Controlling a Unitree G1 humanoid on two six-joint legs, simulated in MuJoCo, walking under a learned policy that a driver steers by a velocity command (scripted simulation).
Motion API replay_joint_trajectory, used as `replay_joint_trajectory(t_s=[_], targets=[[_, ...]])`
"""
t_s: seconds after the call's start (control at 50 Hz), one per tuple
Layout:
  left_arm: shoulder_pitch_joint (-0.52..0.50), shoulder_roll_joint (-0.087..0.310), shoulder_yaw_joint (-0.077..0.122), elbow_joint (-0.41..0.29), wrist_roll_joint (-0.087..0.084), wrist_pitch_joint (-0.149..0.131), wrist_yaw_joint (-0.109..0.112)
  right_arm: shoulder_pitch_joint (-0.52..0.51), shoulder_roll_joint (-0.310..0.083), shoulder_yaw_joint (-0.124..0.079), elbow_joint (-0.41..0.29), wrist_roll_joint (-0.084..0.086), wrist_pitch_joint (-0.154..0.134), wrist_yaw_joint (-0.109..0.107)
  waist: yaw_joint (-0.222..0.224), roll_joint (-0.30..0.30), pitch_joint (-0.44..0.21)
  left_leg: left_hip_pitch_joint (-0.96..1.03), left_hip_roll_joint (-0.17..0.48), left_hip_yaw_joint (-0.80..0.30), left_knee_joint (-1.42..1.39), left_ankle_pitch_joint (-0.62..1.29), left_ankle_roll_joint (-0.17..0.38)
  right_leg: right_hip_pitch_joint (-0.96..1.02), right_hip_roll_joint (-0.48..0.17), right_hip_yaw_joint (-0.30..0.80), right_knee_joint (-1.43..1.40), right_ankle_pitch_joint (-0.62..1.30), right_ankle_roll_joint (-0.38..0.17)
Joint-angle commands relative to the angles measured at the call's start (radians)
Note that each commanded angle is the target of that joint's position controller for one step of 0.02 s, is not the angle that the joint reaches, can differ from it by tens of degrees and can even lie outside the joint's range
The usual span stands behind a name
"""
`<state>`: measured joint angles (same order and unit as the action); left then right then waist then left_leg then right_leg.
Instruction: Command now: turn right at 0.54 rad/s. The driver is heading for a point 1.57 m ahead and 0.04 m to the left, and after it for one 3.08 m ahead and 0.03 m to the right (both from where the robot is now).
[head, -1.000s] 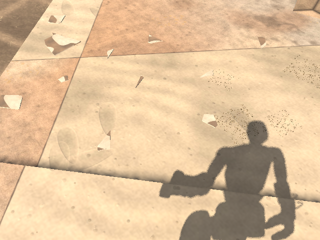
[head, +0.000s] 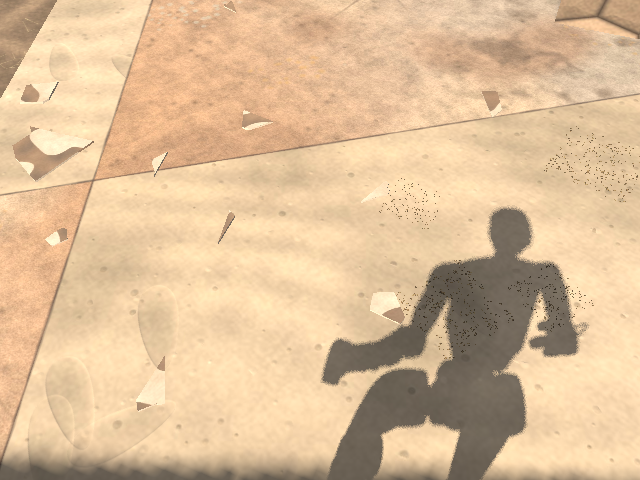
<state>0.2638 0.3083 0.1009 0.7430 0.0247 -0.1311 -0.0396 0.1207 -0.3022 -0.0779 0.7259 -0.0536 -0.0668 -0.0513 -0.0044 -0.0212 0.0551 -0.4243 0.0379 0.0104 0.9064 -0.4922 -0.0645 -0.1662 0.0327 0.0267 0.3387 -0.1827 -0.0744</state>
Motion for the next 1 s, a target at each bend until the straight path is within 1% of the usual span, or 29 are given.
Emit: replay_joint_trajectory(t_s=[0.02, 0.08, 0.16, 0.28, 0.34, 0.38, 0.4, 0.42, 0.44, 0.46, 0.48, 0.5, 0.52, 0.54, 0.56, 0.58, 0.6, 0.62, 0.66, 0.7, 0.76, 0.82, 0.86, 0.88, 0.92, 0.94, 0.96, 0.98, 1.0], targets=[[-0.051, 0.152, 0.034, -0.093, 0.003, 0.004, 0.004, 0.034, -0.108, -0.028, -0.042, 0.008, -0.007, 0.003, -0.048, -0.069, -0.094, -0.052, 0.000, -0.044, 0.091, 0.116, -0.002, 0.084, -0.262, 0.220, -0.100, 0.566, -0.227], [-0.016, 0.166, 0.039, -0.102, 0.015, 0.000, -0.006, 0.053, -0.097, -0.018, -0.019, 0.015, 0.009, 0.019, -0.030, -0.071, -0.094, -0.051, -0.003, -0.041, -0.008, 0.183, -0.025, 0.127, -0.246, 0.236, -0.082, 0.574, -0.235], [0.016, 0.181, 0.045, -0.115, 0.011, 0.000, -0.020, 0.037, -0.107, -0.003, -0.005, 0.017, 0.023, 0.019, 0.011, -0.070, -0.090, -0.071, 0.013, -0.054, -0.113, 0.141, -0.035, 0.185, -0.270, 0.325, -0.047, 0.538, -0.251], [0.015, 0.190, 0.039, -0.120, 0.010, 0.010, -0.018, 0.016, -0.125, 0.011, 0.002, 0.015, 0.006, 0.012, 0.047, -0.072, -0.100, -0.055, -0.011, -0.047, -0.193, 0.104, -0.023, 0.198, -0.256, 0.432, -0.018, 0.472, -0.247], [-0.014, 0.196, 0.033, -0.119, 0.005, 0.019, -0.015, 0.029, -0.122, 0.020, 0.011, 0.016, 0.001, 0.023, 0.051, -0.067, -0.099, 0.002, -0.016, -0.029, -0.257, 0.127, -0.009, 0.160, -0.250, 0.437, -0.005, 0.432, -0.225], [-0.049, 0.199, 0.025, -0.113, 0.001, 0.032, -0.015, 0.039, -0.121, 0.024, 0.014, 0.026, -0.006, 0.035, 0.035, -0.055, -0.092, 0.095, -0.034, -0.003, -0.366, 0.212, 0.014, 0.093, -0.226, 0.429, 0.010, 0.374, -0.203], [-0.065, 0.197, 0.018, -0.105, -0.001, 0.040, -0.017, 0.037, -0.122, 0.025, 0.012, 0.037, -0.011, 0.042, 0.023, -0.051, -0.086, 0.156, -0.046, 0.012, -0.453, 0.303, 0.032, 0.056, -0.211, 0.430, 0.015, 0.342, -0.192], [-0.065, 0.184, 0.007, -0.089, -0.003, 0.049, -0.021, 0.026, -0.122, 0.028, 0.006, 0.049, -0.016, 0.050, 0.015, -0.048, -0.082, 0.217, -0.048, 0.013, -0.535, 0.418, 0.057, 0.025, -0.192, 0.437, 0.014, 0.317, -0.172], [-0.054, 0.165, -0.006, -0.071, -0.004, 0.057, -0.024, 0.021, -0.130, 0.028, -0.008, 0.054, -0.021, 0.055, 0.007, -0.049, -0.098, 0.280, -0.021, 0.001, -0.570, 0.515, 0.096, 0.002, -0.162, 0.435, 0.024, 0.275, -0.135], [-0.019, 0.129, -0.020, -0.056, -0.002, 0.067, -0.025, 0.055, -0.152, 0.028, -0.024, 0.046, -0.027, 0.058, -0.009, -0.001, -0.153, 0.380, 0.065, -0.062, -0.578, 0.631, 0.166, -0.032, -0.099, 0.400, 0.068, 0.082, -0.063], [0.051, 0.059, -0.039, -0.072, 0.006, 0.069, -0.021, 0.115, -0.223, 0.020, -0.030, 0.040, -0.040, 0.056, 0.011, 0.199, -0.235, 0.564, 0.288, -0.326, -0.614, 0.771, 0.378, -0.181, 0.060, 0.238, 0.230, -0.292, 0.067], [-0.025, 0.122, -0.016, -0.081, 0.050, 0.058, -0.003, 0.226, -0.266, -0.006, -0.002, 0.002, -0.044, 0.048, -0.069, 0.156, -0.134, 0.590, 0.378, -0.465, -0.687, 0.446, 0.468, -0.400, 0.079, 0.171, 0.427, -0.502, 0.115], [-0.095, 0.122, -0.018, -0.075, 0.063, 0.060, 0.014, 0.255, -0.220, 0.002, 0.021, -0.006, -0.049, 0.042, -0.089, 0.107, -0.067, 0.544, 0.349, -0.469, -0.769, 0.028, 0.396, -0.481, 0.012, 0.161, 0.562, -0.436, 0.102], [-0.093, 0.116, -0.020, -0.056, 0.061, 0.061, 0.039, 0.184, -0.132, 0.031, 0.007, 0.007, -0.056, 0.048, -0.060, 0.131, -0.002, 0.497, 0.287, -0.429, -0.807, -0.132, 0.323, -0.530, -0.011, 0.141, 0.648, -0.359, 0.102], [-0.054, 0.111, -0.018, -0.031, 0.061, 0.059, 0.053, 0.128, -0.062, 0.056, -0.014, 0.016, -0.059, 0.050, -0.031, 0.163, 0.010, 0.467, 0.252, -0.389, -0.824, -0.100, 0.298, -0.523, -0.021, 0.134, 0.680, -0.287, 0.105], [-0.059, 0.092, -0.019, -0.031, 0.067, 0.056, 0.055, 0.118, -0.039, 0.065, -0.021, 0.020, -0.061, 0.046, -0.014, 0.158, 0.026, 0.436, 0.233, -0.354, -0.844, -0.033, 0.289, -0.505, -0.030, 0.121, 0.686, -0.226, 0.099], [-0.069, 0.073, -0.022, -0.031, 0.066, 0.055, 0.050, 0.126, -0.047, 0.065, -0.020, 0.018, -0.061, 0.042, -0.012, 0.130, 0.022, 0.427, 0.212, -0.308, -0.861, 0.020, 0.281, -0.480, -0.029, 0.096, 0.677, -0.177, 0.091], [-0.076, 0.067, -0.021, -0.027, 0.059, 0.057, 0.040, 0.142, -0.061, 0.060, -0.018, 0.012, -0.062, 0.040, -0.021, 0.117, 0.018, 0.432, 0.191, -0.263, -0.868, 0.055, 0.275, -0.473, -0.025, 0.075, 0.664, -0.134, 0.089], [-0.098, 0.051, -0.024, -0.022, 0.053, 0.060, 0.019, 0.195, -0.086, 0.048, 0.001, 0.000, -0.062, 0.049, -0.044, 0.113, 0.026, 0.462, 0.178, -0.207, -0.871, 0.099, 0.287, -0.495, -0.037, 0.045, 0.593, -0.064, 0.093], [-0.131, 0.027, -0.035, -0.030, 0.053, 0.063, 0.005, 0.240, -0.094, 0.041, 0.026, -0.002, -0.059, 0.064, -0.058, 0.099, 0.038, 0.483, 0.199, -0.187, -0.875, 0.150, 0.313, -0.505, -0.068, 0.020, 0.479, -0.030, 0.095], [-0.167, -0.002, -0.054, -0.048, 0.055, 0.064, -0.002, 0.284, -0.086, 0.039, 0.059, 0.003, -0.056, 0.084, -0.072, 0.099, 0.044, 0.490, 0.230, -0.166, -0.860, 0.246, 0.345, -0.466, -0.092, -0.012, 0.326, -0.015, 0.071], [-0.198, 0.009, -0.059, -0.065, 0.058, 0.062, -0.009, 0.299, -0.078, 0.039, 0.082, 0.002, -0.055, 0.095, -0.076, 0.114, 0.051, 0.468, 0.232, -0.159, -0.822, 0.303, 0.349, -0.394, -0.085, -0.031, 0.238, -0.007, 0.034], [-0.216, 0.018, -0.056, -0.076, 0.055, 0.051, -0.009, 0.289, -0.086, 0.038, 0.089, 0.002, -0.049, 0.102, -0.063, 0.115, 0.053, 0.450, 0.227, -0.172, -0.781, 0.328, 0.340, -0.341, -0.073, -0.034, 0.189, 0.000, 0.018], [-0.210, 0.022, -0.057, -0.078, 0.048, 0.044, -0.008, 0.266, -0.096, 0.036, 0.090, 0.007, -0.045, 0.105, -0.044, 0.109, 0.052, 0.420, 0.219, -0.171, -0.749, 0.343, 0.332, -0.283, -0.064, -0.049, 0.152, 0.041, 0.008], [-0.197, 0.039, -0.054, -0.078, 0.031, 0.024, -0.003, 0.249, -0.100, 0.037, 0.100, 0.002, -0.037, 0.107, -0.013, 0.106, 0.035, 0.316, 0.190, -0.170, -0.682, 0.372, 0.298, -0.105, -0.049, -0.058, 0.141, 0.108, -0.022], [-0.119, 0.078, -0.039, -0.063, 0.016, 0.010, 0.003, 0.227, -0.086, 0.042, 0.101, -0.008, -0.041, 0.106, 0.033, 0.086, -0.013, 0.240, 0.145, -0.149, -0.588, 0.407, 0.259, 0.044, -0.057, -0.045, 0.171, 0.123, -0.049], [0.035, 0.133, -0.023, -0.032, 0.016, -0.002, 0.013, 0.217, -0.023, 0.063, 0.096, -0.021, -0.050, 0.109, 0.105, -0.011, -0.132, 0.139, 0.046, -0.086, -0.349, 0.371, 0.182, 0.256, -0.156, 0.043, 0.183, 0.189, -0.129], [0.238, 0.175, -0.022, -0.006, 0.027, 0.005, 0.024, 0.346, 0.086, 0.094, 0.055, -0.029, -0.069, 0.114, 0.119, -0.300, -0.408, -0.134, -0.128, -0.030, -0.028, -0.037, 0.117, 0.656, -0.416, 0.503, 0.019, 0.000, -0.355], [0.299, 0.106, -0.037, 0.024, 0.055, 0.002, 0.030, 0.204, -0.020, 0.062, 0.074, -0.026, -0.077, 0.126, 0.179, -0.131, -0.166, -0.318, -0.070, -0.118, 0.183, -0.043, 0.142, 0.517, -0.408, 0.576, -0.098, -0.156, -0.256]])
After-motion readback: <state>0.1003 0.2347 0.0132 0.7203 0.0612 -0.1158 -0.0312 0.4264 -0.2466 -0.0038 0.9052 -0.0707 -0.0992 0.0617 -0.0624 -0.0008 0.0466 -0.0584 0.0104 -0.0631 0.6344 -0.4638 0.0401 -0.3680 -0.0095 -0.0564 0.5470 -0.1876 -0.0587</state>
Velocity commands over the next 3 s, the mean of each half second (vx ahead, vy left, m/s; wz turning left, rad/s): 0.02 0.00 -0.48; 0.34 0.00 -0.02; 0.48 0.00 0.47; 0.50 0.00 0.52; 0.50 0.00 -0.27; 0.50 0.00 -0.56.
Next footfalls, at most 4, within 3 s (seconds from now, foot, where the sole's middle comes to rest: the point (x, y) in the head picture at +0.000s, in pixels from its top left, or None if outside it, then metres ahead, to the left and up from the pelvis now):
0.44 left None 0.10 0.14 -0.79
0.94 right None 0.25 -0.17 -0.79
1.60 left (314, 403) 0.68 0.06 -0.91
2.00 right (354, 289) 1.01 -0.05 -0.91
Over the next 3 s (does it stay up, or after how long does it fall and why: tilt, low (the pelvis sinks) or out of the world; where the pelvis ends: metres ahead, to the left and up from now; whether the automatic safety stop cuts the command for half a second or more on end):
stays up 1.32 0.08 -0.16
